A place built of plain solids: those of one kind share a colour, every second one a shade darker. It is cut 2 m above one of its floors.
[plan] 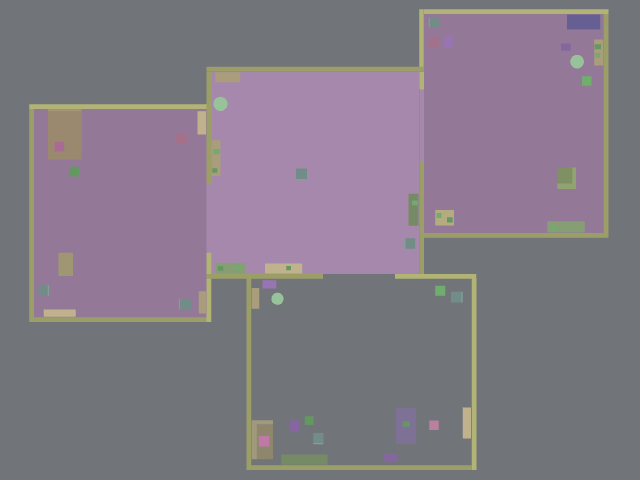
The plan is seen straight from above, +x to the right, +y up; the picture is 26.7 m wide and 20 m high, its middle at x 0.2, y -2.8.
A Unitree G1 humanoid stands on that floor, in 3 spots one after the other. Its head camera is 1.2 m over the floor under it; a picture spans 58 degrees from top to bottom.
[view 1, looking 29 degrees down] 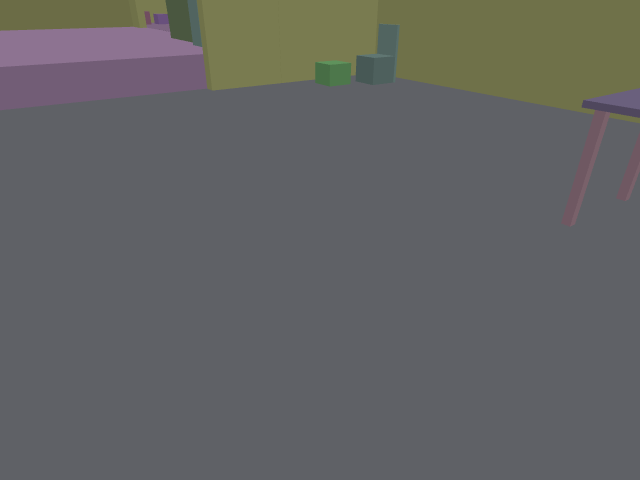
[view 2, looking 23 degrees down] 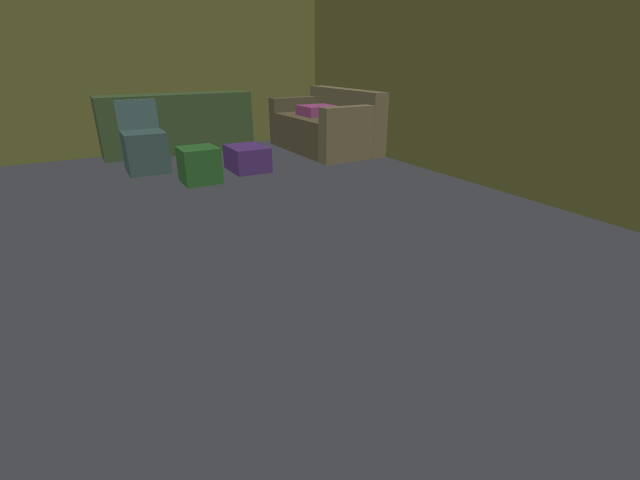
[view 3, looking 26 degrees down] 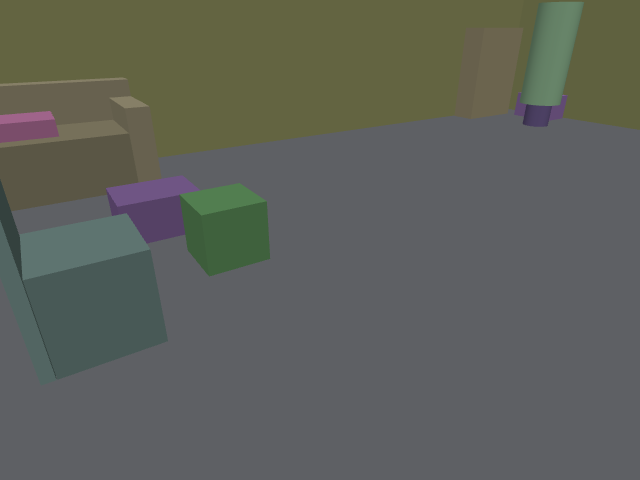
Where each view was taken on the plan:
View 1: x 0.86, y -10.99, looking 56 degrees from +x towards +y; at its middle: ground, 2.48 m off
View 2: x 0.86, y -5.92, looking -120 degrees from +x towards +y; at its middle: ground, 3.07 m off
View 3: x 1.94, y -11.10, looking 147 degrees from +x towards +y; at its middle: ground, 2.74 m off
